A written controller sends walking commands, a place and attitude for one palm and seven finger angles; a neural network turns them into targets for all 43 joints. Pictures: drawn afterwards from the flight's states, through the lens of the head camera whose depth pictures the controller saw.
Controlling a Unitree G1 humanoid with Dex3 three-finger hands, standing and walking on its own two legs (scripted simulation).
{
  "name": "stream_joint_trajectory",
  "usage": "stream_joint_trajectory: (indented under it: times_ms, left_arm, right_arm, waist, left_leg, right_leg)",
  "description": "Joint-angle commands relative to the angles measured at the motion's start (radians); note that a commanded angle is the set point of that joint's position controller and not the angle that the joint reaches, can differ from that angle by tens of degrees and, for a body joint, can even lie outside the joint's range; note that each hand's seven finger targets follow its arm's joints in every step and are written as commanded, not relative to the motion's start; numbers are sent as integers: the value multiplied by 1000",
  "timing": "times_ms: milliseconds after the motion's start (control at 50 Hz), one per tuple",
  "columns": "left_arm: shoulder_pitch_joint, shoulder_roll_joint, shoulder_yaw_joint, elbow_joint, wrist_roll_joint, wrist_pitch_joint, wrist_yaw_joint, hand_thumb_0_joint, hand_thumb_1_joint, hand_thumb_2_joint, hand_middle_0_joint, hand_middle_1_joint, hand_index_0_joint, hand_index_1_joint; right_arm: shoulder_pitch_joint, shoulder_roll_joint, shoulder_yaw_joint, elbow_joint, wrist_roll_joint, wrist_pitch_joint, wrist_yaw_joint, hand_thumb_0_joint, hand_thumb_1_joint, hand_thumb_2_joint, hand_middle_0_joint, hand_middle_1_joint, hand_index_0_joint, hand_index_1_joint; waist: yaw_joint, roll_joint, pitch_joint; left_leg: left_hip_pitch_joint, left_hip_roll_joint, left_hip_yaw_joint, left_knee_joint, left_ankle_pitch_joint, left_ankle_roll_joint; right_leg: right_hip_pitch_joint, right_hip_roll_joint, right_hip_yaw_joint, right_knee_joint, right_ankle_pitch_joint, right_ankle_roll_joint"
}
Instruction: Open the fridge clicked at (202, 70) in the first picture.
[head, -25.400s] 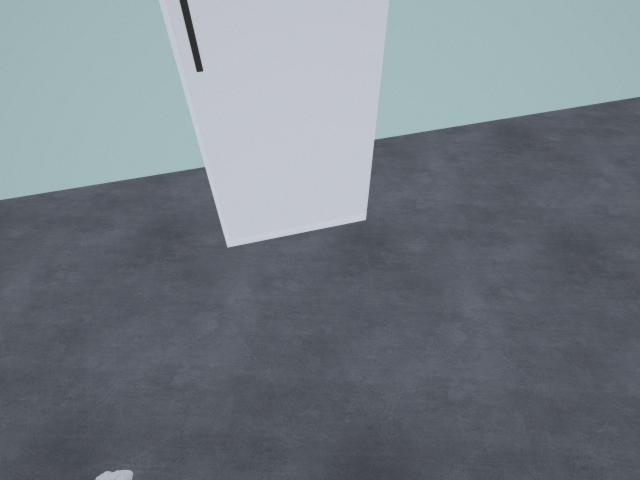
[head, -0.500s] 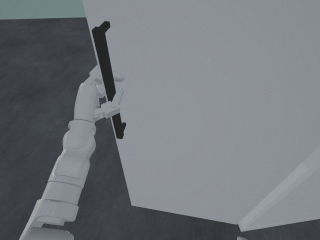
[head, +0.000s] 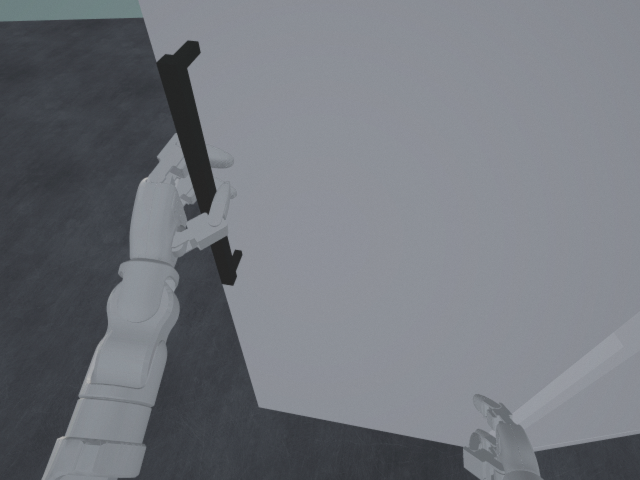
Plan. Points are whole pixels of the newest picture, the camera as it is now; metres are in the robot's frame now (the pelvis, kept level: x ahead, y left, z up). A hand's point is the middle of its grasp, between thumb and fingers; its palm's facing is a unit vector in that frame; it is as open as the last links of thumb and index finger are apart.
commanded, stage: loosen the grip on the handle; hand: left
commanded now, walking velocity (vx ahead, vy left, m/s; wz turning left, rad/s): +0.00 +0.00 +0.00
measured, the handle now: (213, 189) +0.39 +0.14 +0.18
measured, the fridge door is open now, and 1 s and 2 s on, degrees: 72 72 72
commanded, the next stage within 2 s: slip the hand off the handle in 0.60 s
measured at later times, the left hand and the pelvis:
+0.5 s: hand (214, 227) +0.33 +0.13 +0.17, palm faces +0.05 -0.98 -0.20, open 13.5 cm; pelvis -0.03 -0.04 -0.01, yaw +1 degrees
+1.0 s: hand (172, 223) +0.34 +0.17 +0.17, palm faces +0.09 -0.98 -0.18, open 14.7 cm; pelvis -0.02 -0.03 -0.01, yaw +1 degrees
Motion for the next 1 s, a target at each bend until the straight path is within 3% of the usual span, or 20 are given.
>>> stream_joint_trajectory:
  times_ms: [0, 20, 40, 60, 80, 100, 140, 160, 240, 280, 320, 400, 460, 660, 680, 740, 780, 800, 900, 980]
  left_arm:
    - [-1209, 654, 441, -408, 152, -61, 16, 0, 900, 900, -450, -1400, -450, -1400]
    - [-806, 231, 203, 339, 131, 54, -67, 0, 779, 842, -450, -1400, -450, -1400]
    - [-508, 91, 163, 83, -9, 57, -117, 0, 658, 783, -450, -1400, -450, -1400]
    - [-524, 154, 219, -27, -69, 28, -157, 0, 538, 725, -450, -1400, -450, -1400]
    - [-407, 207, 283, 19, -86, 19, -157, 0, 417, 667, -450, -1400, -450, -1400]
    - [-462, 145, 212, -50, -98, -11, -152, 0, 296, 608, -450, -1400, -450, -1400]
    - [-444, 108, 202, 51, -109, -69, -134, 0, 54, 492, -450, -1400, -450, -1400]
    - [-480, 96, 181, 61, -103, -103, -131, 0, -67, 433, -450, -1400, -450, -1400]
    - [-514, 164, 191, 36, -51, -195, -117, 0, -550, 200, -423, -1367, -423, -1367]
    - [-542, 209, 197, 57, -28, -211, -108, 0, -550, 200, -397, -1333, -397, -1333]
    - [-614, 194, 144, 60, -22, -224, -118, 0, -550, 200, -370, -1300, -370, -1300]
    - [-576, 292, 231, 101, -58, -221, -145, 0, -550, 200, -317, -1233, -317, -1233]
    - [-607, 249, 185, 105, -92, -210, -174, 0, -550, 200, -277, -1183, -277, -1183]
    - [-519, 269, 235, 53, -106, -226, -173, 0, -550, 200, -250, -1150, -250, -1150]
    - [-497, 325, 291, 107, -96, -222, -164, 0, -550, 200, -250, -1150, -250, -1150]
    - [-516, 306, 278, 108, -107, -222, -179, 0, -550, 200, -250, -1150, -250, -1150]
    - [-475, 384, 365, 113, -108, -217, -172, 0, -550, 200, -250, -1150, -250, -1150]
    - [-488, 324, 307, 116, -110, -210, -183, 0, -550, 200, -250, -1150, -250, -1150]
    - [-540, 287, 245, 119, -103, -209, -212, 0, -550, 200, -250, -1150, -250, -1150]
    - [-539, 322, 270, 127, -111, -210, -243, 0, -550, 200, -250, -1150, -250, -1150]
  right_arm:
    - [-77, -91, -55, -161, -23, -91, 29, 0, -900, -900, 200, 300, 200, 300]
    - [-6, -128, -76, -68, -35, -153, 43, 0, -900, -900, 200, 300, 200, 300]
    - [63, -126, -64, -79, 16, -178, 47, 0, -900, -900, 200, 300, 200, 300]
    - [39, -154, -58, -84, -1, -179, 47, 0, -900, -900, 200, 300, 200, 300]
    - [26, -146, -55, -86, -12, -177, 47, 0, -900, -900, 200, 300, 200, 300]
    - [-1, -144, -43, -106, -23, -181, 48, 0, -900, -900, 200, 300, 200, 300]
    - [3, -146, -32, -103, -12, -182, 53, 0, -900, -900, 200, 300, 200, 300]
    - [-4, -150, -27, -105, -5, -185, 56, 0, -900, -900, 200, 300, 200, 300]
    - [0, -152, -40, -123, -1, -194, 55, 0, -900, -900, 200, 300, 200, 300]
    - [-9, -150, -33, -119, 3, -194, 45, 0, -900, -900, 200, 300, 200, 300]
    - [-2, -144, -30, -119, 9, -204, 36, 0, -900, -900, 200, 300, 200, 300]
    - [8, -154, -35, -101, 16, -209, 13, 0, -900, -900, 200, 300, 200, 300]
    - [-3, -149, -28, -86, 22, -217, 5, 0, -900, -900, 200, 300, 200, 300]
    - [7, -159, -40, -81, 14, -223, 15, 0, -900, -900, 200, 300, 200, 300]
    - [19, -172, -43, -67, 11, -213, 11, 0, -900, -900, 200, 300, 200, 300]
    - [14, -164, -35, -85, 15, -206, 12, 0, -900, -900, 200, 300, 200, 300]
    - [9, -171, -39, -86, 14, -195, 7, 0, -900, -900, 200, 300, 200, 300]
    - [4, -161, -29, -98, 15, -193, 8, 0, -900, -900, 200, 300, 200, 300]
    - [19, -164, -28, -103, 19, -192, 1, 0, -900, -900, 200, 300, 200, 300]
    - [29, -174, -31, -100, 18, -188, -7, 0, -900, -900, 200, 300, 200, 300]
  waist:
    - [68, -267, -92]
    - [-41, -76, -466]
    - [35, 103, -511]
    - [67, 278, -595]
    - [93, 347, -552]
    - [75, 213, -475]
    - [52, -82, -341]
    - [42, -153, -288]
    - [55, -102, -315]
    - [50, -23, -247]
    - [23, -27, -240]
    - [32, -60, -285]
    - [20, -46, -259]
    - [47, -53, -342]
    - [47, -77, -319]
    - [43, -75, -314]
    - [64, -56, -329]
    - [50, -45, -324]
    - [22, -12, -310]
    - [27, 3, -322]
  left_leg:
    - [-54, 70, 6, 29, 378, -9]
    - [89, 6, -75, -99, 743, -8]
    - [272, 67, -140, -33, 973, -86]
    - [434, 78, -141, 24, 1025, -138]
    - [417, 67, -128, 36, 939, -151]
    - [289, 49, -93, 32, 714, -124]
    - [45, 33, -77, -2, 375, -59]
    - [-2, 35, -84, -13, 300, -41]
    - [-40, 23, -53, 7, 221, -24]
    - [-85, 13, -39, 3, 99, -18]
    - [-101, 5, -34, 10, 24, -10]
    - [-150, -8, -25, 25, 3, -5]
    - [-167, -14, -31, 28, -5, -9]
    - [-148, -21, -33, 46, 116, -8]
    - [-161, -18, -34, 48, 121, -7]
    - [-159, -19, -35, 46, 115, -10]
    - [-154, -16, -36, 48, 130, -8]
    - [-149, -19, -34, 44, 129, -9]
    - [-104, -10, -48, 52, 131, -8]
    - [-91, -5, -65, 60, 158, -10]
  right_leg:
    - [15, -45, 77, -33, 528, 8]
    - [35, 27, -38, 228, 701, -65]
    - [-68, 6, -72, 189, 389, -57]
    - [-125, -6, -33, 144, 215, -48]
    - [-130, -15, -29, 137, 154, -55]
    - [-88, -13, -34, 106, 184, -52]
    - [-17, -9, -40, 82, 236, -44]
    - [-42, -8, -37, 82, 203, -42]
    - [-46, -11, -4, 105, 143, -35]
    - [-72, -22, 19, 76, 31, -34]
    - [-93, -22, 44, 50, -61, -28]
    - [-10, -48, 108, 8, -114, -13]
    - [-20, -58, 123, -9, -132, -11]
    - [33, -57, 88, 61, 113, -3]
    - [28, -56, 80, 70, 131, -1]
    - [9, -45, 66, 73, 114, -5]
    - [30, -44, 60, 85, 128, -10]
    - [13, -41, 54, 87, 131, -9]
    - [-63, -24, 29, 92, 98, -18]
    - [-76, -22, 18, 105, 116, -25]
